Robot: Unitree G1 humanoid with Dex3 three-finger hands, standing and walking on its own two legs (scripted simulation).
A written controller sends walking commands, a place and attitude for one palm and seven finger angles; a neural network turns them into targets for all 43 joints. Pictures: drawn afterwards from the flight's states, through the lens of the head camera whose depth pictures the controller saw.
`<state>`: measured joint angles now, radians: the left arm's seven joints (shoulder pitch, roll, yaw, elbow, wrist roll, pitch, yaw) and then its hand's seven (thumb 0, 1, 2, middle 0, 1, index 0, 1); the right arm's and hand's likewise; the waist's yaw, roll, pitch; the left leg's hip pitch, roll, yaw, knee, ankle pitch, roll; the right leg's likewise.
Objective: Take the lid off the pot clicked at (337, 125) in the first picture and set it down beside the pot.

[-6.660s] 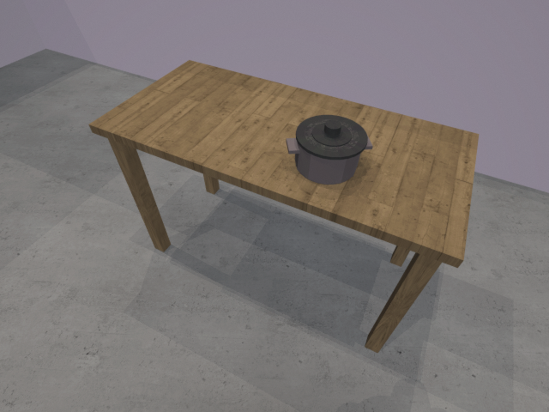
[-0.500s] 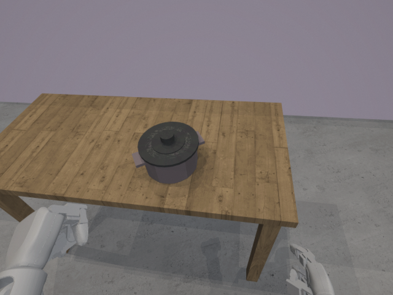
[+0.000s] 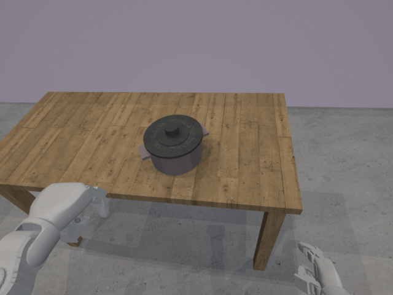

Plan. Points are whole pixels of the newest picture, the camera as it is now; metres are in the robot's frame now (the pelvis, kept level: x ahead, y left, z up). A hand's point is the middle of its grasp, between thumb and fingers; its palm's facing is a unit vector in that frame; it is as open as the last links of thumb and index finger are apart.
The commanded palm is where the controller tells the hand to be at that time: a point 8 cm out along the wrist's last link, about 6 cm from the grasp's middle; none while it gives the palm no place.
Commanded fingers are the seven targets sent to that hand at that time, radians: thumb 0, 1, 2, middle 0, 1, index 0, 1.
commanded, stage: reach forward and open the fingers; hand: left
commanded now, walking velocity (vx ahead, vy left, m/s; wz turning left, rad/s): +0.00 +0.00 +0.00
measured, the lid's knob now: (171, 129) +0.55 +0.14 +0.01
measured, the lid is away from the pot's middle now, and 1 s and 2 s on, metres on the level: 0.00 0.00 0.00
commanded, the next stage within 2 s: move the open hand above the knob in 0.48 s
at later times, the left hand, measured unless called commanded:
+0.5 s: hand (84, 194) +0.28 +0.26 +0.08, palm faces -0.23 -0.05 -0.97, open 10.1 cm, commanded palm +0.27 +0.26 +0.14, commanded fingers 0.00 -0.26 1.30 -0.80 -0.08 -0.80 -0.08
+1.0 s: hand (113, 167) +0.35 +0.23 +0.07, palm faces -0.29 -0.04 -0.96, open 10.3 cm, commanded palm +0.35 +0.23 +0.14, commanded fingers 0.00 -0.27 1.30 -0.80 -0.08 -0.80 -0.08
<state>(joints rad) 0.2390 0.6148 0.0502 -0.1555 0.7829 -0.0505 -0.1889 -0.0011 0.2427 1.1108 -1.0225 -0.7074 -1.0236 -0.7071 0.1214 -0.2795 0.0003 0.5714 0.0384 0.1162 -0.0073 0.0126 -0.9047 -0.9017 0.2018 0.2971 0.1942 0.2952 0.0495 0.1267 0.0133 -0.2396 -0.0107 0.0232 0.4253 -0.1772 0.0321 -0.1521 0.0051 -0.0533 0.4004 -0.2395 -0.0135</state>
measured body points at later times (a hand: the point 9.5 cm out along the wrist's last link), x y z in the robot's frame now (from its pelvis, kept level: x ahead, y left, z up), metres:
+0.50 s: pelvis +0.00 +0.02 +0.00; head +0.01 -0.02 +0.45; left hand +0.29 +0.26 +0.13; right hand +0.20 -0.20 -0.11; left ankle +0.03 +0.10 -0.74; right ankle -0.02 -0.11 -0.74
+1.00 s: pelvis +0.02 +0.01 +0.00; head +0.04 -0.03 +0.45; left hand +0.36 +0.23 +0.12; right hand +0.19 -0.22 -0.12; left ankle +0.03 +0.10 -0.74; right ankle -0.02 -0.11 -0.74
